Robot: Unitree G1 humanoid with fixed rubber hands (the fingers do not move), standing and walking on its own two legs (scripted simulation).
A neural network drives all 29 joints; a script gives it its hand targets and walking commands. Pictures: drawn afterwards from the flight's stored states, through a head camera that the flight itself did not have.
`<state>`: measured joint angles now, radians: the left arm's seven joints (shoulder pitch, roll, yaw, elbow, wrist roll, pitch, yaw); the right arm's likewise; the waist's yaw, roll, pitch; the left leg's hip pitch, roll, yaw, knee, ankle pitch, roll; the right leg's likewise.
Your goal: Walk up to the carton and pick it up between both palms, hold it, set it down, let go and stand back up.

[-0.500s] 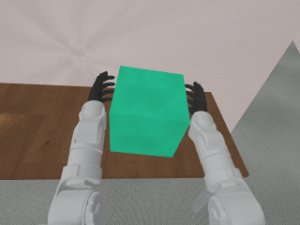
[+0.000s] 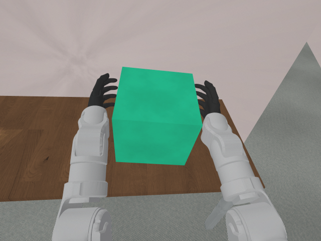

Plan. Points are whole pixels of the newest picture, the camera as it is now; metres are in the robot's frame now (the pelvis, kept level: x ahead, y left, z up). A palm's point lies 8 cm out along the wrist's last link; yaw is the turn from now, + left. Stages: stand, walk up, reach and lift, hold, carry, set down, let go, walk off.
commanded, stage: reach and lift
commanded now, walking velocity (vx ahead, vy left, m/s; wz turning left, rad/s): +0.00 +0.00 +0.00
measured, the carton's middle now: (154, 117) +0.38 +0.00 +0.12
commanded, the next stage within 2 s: hold in 0.84 s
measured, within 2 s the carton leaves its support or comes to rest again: neither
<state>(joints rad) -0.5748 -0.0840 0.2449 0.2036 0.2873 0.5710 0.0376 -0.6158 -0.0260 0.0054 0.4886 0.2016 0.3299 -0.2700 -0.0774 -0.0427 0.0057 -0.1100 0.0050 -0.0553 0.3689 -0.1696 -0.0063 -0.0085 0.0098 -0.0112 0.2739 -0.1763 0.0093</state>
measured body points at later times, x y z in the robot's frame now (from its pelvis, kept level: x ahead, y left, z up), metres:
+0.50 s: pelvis -0.01 +0.00 +0.00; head -0.05 +0.02 +0.45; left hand +0.38 +0.13 +0.19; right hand +0.38 -0.14 +0.18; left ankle +0.03 +0.12 -0.75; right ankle -0.01 -0.13 -0.75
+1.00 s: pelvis -0.01 +0.00 +0.00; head -0.06 +0.02 +0.45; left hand +0.37 +0.14 +0.20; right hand +0.37 -0.13 +0.19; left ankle +0.03 +0.12 -0.75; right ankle -0.01 -0.13 -0.75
